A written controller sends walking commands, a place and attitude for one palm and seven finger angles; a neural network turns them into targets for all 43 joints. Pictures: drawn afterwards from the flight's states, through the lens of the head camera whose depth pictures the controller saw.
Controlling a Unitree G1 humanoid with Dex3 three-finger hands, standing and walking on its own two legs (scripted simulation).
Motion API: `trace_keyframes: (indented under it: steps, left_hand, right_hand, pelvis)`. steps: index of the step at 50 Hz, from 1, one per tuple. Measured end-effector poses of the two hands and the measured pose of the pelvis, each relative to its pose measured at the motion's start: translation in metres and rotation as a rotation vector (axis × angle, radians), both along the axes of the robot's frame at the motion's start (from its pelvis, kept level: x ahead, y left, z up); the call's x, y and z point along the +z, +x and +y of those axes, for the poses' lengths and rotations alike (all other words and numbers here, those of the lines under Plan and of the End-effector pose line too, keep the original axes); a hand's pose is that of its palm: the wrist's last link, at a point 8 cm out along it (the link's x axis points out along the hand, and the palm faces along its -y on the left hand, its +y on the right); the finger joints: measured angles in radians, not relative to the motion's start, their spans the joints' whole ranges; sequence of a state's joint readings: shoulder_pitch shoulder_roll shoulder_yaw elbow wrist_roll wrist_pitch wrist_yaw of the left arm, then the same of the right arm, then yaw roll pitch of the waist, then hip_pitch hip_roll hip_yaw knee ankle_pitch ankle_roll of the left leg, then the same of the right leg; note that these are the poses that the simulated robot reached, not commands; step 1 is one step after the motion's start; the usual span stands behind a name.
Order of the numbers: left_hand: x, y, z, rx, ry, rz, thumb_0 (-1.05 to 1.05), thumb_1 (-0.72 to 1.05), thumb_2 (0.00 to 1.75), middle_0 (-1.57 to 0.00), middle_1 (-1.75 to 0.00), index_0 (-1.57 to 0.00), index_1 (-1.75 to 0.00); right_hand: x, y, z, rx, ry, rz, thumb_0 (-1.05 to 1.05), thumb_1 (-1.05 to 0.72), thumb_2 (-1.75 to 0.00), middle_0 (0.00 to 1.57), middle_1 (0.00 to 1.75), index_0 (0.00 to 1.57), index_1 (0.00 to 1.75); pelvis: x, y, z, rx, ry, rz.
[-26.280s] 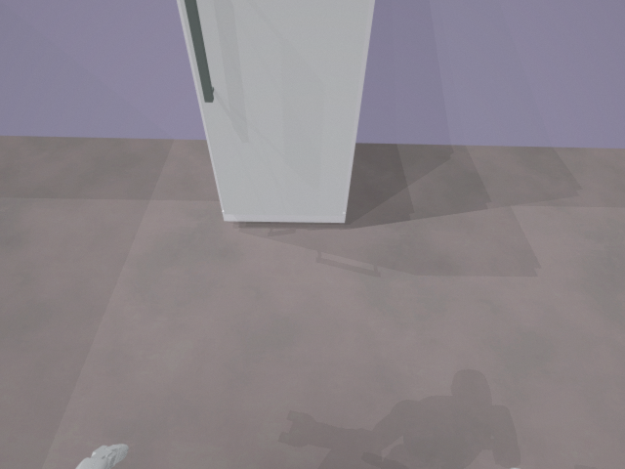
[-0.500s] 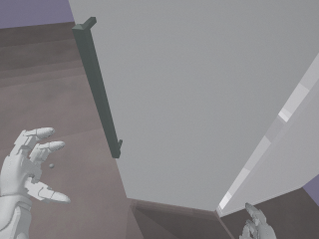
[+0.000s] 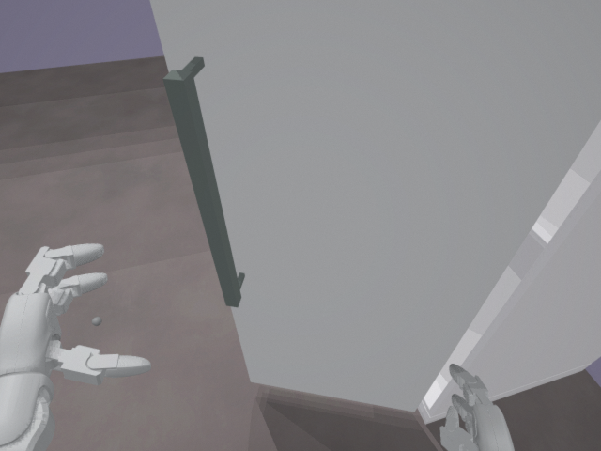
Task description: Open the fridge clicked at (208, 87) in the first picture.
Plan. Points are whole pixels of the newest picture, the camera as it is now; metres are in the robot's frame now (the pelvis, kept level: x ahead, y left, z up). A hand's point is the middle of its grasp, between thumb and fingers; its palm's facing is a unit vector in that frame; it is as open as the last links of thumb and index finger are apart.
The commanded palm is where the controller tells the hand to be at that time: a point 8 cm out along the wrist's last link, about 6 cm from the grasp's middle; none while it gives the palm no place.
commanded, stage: draw the hand back to the body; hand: left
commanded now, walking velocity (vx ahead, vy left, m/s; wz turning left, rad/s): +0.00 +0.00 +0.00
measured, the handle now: (219, 209) +0.42 +0.18 +0.10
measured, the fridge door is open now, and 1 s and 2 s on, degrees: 64 64 64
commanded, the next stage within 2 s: step back with the hand held close in 0.92 s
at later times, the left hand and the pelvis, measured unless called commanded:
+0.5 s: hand (72, 289) +0.22 +0.27 +0.17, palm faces +0.45 -0.80 -0.39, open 9.2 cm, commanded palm +0.16 +0.30 +0.19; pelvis +0.02 +0.00 +0.02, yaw -1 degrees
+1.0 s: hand (66, 293) +0.21 +0.26 +0.18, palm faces +0.47 -0.80 -0.38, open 7.4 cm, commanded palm +0.16 +0.30 +0.19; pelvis +0.02 -0.01 +0.02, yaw -1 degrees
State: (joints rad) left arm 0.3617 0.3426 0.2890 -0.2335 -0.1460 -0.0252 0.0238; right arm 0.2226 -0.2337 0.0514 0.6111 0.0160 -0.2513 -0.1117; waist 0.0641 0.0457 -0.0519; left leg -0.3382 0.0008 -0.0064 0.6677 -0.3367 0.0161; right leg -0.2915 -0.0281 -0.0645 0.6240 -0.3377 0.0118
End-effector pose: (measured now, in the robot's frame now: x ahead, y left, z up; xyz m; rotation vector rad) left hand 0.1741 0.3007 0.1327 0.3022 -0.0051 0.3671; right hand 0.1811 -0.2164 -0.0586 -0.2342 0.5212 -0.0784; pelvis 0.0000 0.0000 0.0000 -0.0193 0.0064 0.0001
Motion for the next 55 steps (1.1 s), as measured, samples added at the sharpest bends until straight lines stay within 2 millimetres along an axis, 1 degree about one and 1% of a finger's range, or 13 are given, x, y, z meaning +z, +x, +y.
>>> trace_keyframes:
  steps: [7,12,22,29,33,40,48,52,55]
  left_hand:
    - [0.015,-0.008,0.004,0.069,0.085,0.0,-0.01,-0.13,0.4,-0.24,-0.91,-0.24,-0.9]
    - [0.028,-0.008,0.007,0.098,0.116,-0.029,-0.01,0.05,0.49,-0.24,-0.8,-0.23,-0.8]
    - [0.048,0.001,0.001,0.078,0.153,-0.081,0.0,0.41,0.66,-0.23,-0.59,-0.22,-0.59]
    - [0.065,-0.002,0.0,0.082,0.19,-0.124,0.01,0.66,0.78,-0.22,-0.44,-0.21,-0.44]
    - [0.065,-0.004,0.001,0.093,0.185,-0.124,0.01,0.77,0.84,-0.21,-0.38,-0.21,-0.38]
    - [0.053,-0.006,-0.002,0.101,0.148,-0.081,0.01,0.86,0.88,-0.21,-0.32,-0.21,-0.32]
    - [0.06,-0.009,-0.003,0.094,0.159,-0.114,0.02,0.89,0.89,-0.21,-0.31,-0.21,-0.31]
    - [0.059,-0.009,-0.001,0.097,0.157,-0.112,0.01,0.89,0.9,-0.21,-0.3,-0.21,-0.3]
    - [0.06,-0.007,-0.002,0.089,0.157,-0.127,0.02,0.89,0.9,-0.21,-0.3,-0.21,-0.3]
  right_hand:
    - [-0.005,-0.003,0.002,-0.007,0.004,0.074,0.01,-0.91,-0.89,0.2,0.3,0.21,0.3]
    - [-0.008,-0.002,0.002,-0.007,0.003,0.109,0.02,-0.91,-0.89,0.2,0.3,0.21,0.3]
    - [-0.002,0.01,-0.002,-0.012,0.008,0.106,0.02,-0.91,-0.89,0.2,0.3,0.21,0.3]
    - [0.003,0.019,-0.006,-0.007,0.008,0.094,0.01,-0.91,-0.89,0.2,0.3,0.21,0.3]
    - [0.003,0.021,-0.007,-0.006,0.009,0.101,0.01,-0.91,-0.89,0.2,0.3,0.21,0.3]
    - [0.001,0.016,-0.009,-0.006,0.002,0.122,0.01,-0.91,-0.89,0.2,0.3,0.21,0.3]
    - [0.002,0.011,-0.011,-0.012,-0.003,0.121,0.01,-0.91,-0.89,0.2,0.3,0.21,0.3]
    - [0.002,0.008,-0.01,-0.016,-0.001,0.123,0.01,-0.91,-0.89,0.2,0.3,0.21,0.3]
    - [0.002,0.006,-0.01,-0.012,-0.003,0.13,0.01,-0.91,-0.89,0.2,0.3,0.21,0.3]
  pelvis:
    - [0.007,0.007,0.001,-0.007,0.005,-0.028]
    - [0.01,0.012,0.003,-0.007,0.008,-0.044]
    - [0.015,0.021,0.0,-0.017,0.014,-0.058]
    - [0.016,0.024,-0.003,-0.019,0.013,-0.065]
    - [0.017,0.023,-0.005,-0.018,0.014,-0.068]
    - [0.018,0.021,-0.007,-0.017,0.015,-0.071]
    - [0.018,0.018,-0.008,-0.017,0.013,-0.085]
    - [0.019,0.015,-0.008,-0.02,0.013,-0.089]
    - [0.019,0.012,-0.006,-0.015,0.007,-0.079]
